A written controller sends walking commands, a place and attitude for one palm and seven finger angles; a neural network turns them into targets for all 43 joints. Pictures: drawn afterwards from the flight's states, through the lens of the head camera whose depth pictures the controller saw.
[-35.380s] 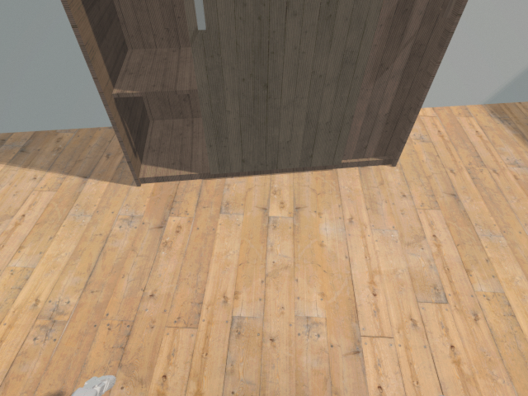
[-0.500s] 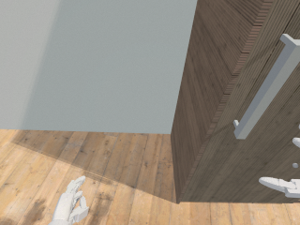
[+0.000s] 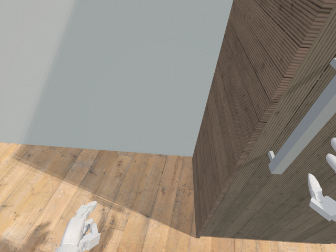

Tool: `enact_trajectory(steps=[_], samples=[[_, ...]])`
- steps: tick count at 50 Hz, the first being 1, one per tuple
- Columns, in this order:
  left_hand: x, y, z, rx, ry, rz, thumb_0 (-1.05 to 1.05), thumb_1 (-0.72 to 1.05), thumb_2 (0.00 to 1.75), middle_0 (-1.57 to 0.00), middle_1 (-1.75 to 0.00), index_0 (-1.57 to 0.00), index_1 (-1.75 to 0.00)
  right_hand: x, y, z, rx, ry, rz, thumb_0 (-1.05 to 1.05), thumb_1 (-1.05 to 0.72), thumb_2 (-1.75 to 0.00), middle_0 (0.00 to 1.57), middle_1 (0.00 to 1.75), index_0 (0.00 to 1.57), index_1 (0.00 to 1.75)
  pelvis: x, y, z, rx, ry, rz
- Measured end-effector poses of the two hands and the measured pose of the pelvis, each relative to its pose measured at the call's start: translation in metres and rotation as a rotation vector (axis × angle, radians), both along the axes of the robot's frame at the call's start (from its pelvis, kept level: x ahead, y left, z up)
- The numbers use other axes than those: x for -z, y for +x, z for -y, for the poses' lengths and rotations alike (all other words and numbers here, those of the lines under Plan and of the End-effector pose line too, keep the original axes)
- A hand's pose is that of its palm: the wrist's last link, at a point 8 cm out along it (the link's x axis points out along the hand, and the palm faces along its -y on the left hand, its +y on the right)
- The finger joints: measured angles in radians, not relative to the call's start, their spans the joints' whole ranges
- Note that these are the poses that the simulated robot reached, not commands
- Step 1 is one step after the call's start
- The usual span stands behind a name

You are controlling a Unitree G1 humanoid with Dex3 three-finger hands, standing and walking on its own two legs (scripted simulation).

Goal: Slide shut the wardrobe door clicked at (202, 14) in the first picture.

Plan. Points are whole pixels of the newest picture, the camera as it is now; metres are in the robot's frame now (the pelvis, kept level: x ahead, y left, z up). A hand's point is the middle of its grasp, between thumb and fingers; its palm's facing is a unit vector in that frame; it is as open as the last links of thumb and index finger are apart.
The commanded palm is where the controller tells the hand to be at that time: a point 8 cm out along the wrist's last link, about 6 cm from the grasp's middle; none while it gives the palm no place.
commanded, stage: draw the hand back to the body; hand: right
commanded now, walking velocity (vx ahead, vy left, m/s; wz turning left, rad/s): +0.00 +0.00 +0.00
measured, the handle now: (300, 124) +0.34 -0.29 +0.18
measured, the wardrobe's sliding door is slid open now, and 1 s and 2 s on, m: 0.00 0.00 0.00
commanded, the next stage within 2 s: step back with the hand held close in 0.38 s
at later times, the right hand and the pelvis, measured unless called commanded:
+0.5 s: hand (310, 195) +0.19 -0.25 +0.15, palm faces +0.44 +0.81 -0.39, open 7.4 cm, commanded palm +0.14 -0.28 +0.17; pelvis +0.00 +0.02 +0.00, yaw +0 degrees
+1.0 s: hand out of the picture +0.15 -0.30 +0.15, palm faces +0.41 +0.75 -0.52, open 7.4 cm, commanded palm +0.09 -0.32 +0.17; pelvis -0.05 -0.03 -0.02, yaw +1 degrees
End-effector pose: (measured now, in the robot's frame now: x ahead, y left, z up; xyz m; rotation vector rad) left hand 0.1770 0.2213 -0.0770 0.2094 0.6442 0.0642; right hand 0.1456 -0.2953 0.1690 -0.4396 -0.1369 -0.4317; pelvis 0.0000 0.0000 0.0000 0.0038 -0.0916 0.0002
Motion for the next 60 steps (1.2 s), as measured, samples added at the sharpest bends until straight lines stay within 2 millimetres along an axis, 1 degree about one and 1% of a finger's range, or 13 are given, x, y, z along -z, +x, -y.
enact_trajectory(steps=[6, 12, 25, 30, 32, 37, 40, 43, 48, 52, 56, 60], samples=[[-0.001, 0.010, -0.002, 0.008, 0.001, -0.001, 0.01, 0.90, 0.90, -0.20, -0.30, -0.20, -0.30, 0.003, 0.002, -0.001, 0.019, 0.015, -0.015, 0.01, -0.76, -0.84, 0.21, 0.37, 0.21, 0.38, 0.000, 0.003, -0.003, 0.003, -0.001, -0.006], [0.000, 0.011, -0.002, 0.015, -0.003, -0.017, 0.01, 0.90, 0.90, -0.20, -0.30, -0.20, -0.30, 0.005, 0.003, -0.005, 0.025, 0.023, -0.020, 0.01, -0.85, -0.88, 0.21, 0.32, 0.21, 0.33, 0.000, 0.005, -0.008, 0.006, -0.003, -0.008], [0.009, -0.001, -0.010, -0.004, -0.021, -0.048, 0.01, 0.90, 0.90, -0.20, -0.30, -0.20, -0.30, 0.001, 0.002, -0.015, 0.018, 0.008, -0.024, 0.01, -0.89, -0.90, 0.21, 0.30, 0.21, 0.31, 0.000, 0.002, -0.015, 0.004, -0.005, -0.004], [0.011, -0.006, -0.016, -0.015, -0.014, -0.068, 0.01, 0.90, 0.90, -0.20, -0.30, -0.20, -0.30, -0.008, 0.003, -0.008, 0.032, -0.065, -0.006, 0.02, -0.89, -0.90, 0.21, 0.30, 0.21, 0.31, 0.002, -0.004, -0.018, 0.010, 0.008, -0.047], [0.011, -0.009, -0.019, -0.027, -0.006, -0.078, 0.01, 0.90, 0.90, -0.20, -0.30, -0.20, -0.30, -0.006, 0.004, -0.007, 0.028, -0.083, -0.009, 0.01, -0.89, -0.90, 0.21, 0.30, 0.21, 0.30, 0.004, -0.008, -0.018, 0.007, 0.014, -0.070], [0.011, -0.020, -0.025, -0.078, 0.023, -0.095, 0.01, 0.90, 0.90, -0.20, -0.30, -0.20, -0.30, 0.008, 0.002, -0.010, -0.019, -0.075, -0.050, 0.01, -0.89, -0.90, 0.20, 0.30, 0.21, 0.30, 0.009, -0.015, -0.008, 0.003, 0.018, -0.102], [0.010, -0.028, -0.024, -0.108, 0.042, -0.102, 0.01, 0.90, 0.90, -0.20, -0.30, -0.20, -0.30, 0.012, -0.004, -0.007, -0.050, -0.083, -0.065, 0.01, -0.89, -0.90, 0.21, 0.30, 0.21, 0.30, 0.012, -0.020, 0.000, 0.000, 0.017, -0.106], [0.009, -0.038, -0.018, -0.125, 0.059, -0.107, 0.01, 0.90, 0.90, -0.20, -0.30, -0.20, -0.30, 0.008, -0.010, 0.003, -0.064, -0.113, -0.051, 0.01, -0.88, -0.90, 0.21, 0.30, 0.21, 0.31, 0.014, -0.027, 0.009, -0.003, 0.017, -0.104], [0.007, -0.056, 0.001, -0.115, 0.066, -0.097, 0.01, 0.90, 0.90, -0.20, -0.30, -0.20, -0.30, -0.005, -0.026, 0.027, -0.047, -0.172, 0.002, 0.01, -0.88, -0.90, 0.21, 0.30, 0.21, 0.31, 0.016, -0.045, 0.022, -0.010, 0.014, -0.102], [0.009, -0.071, 0.018, -0.090, 0.045, -0.079, 0.01, 0.90, 0.90, -0.20, -0.30, -0.20, -0.30, -0.006, -0.044, 0.039, -0.015, -0.177, 0.018, 0.01, -0.88, -0.90, 0.21, 0.30, 0.21, 0.31, 0.017, -0.061, 0.031, -0.015, 0.013, -0.099], [0.013, -0.091, 0.032, -0.069, 0.013, -0.081, 0.01, 0.90, 0.90, -0.20, -0.30, -0.20, -0.30, -0.001, -0.063, 0.043, 0.012, -0.142, 0.018, 0.01, -0.89, -0.90, 0.21, 0.30, 0.21, 0.30, 0.016, -0.076, 0.034, -0.018, 0.019, -0.110], [0.016, -0.111, 0.037, -0.050, -0.003, -0.083, 0.01, 0.90, 0.90, -0.20, -0.30, -0.21, -0.30, 0.007, -0.081, 0.038, 0.013, -0.112, 0.014, 0.01, -0.89, -0.90, 0.21, 0.30, 0.21, 0.30, 0.018, -0.097, 0.031, -0.029, 0.012, -0.129]])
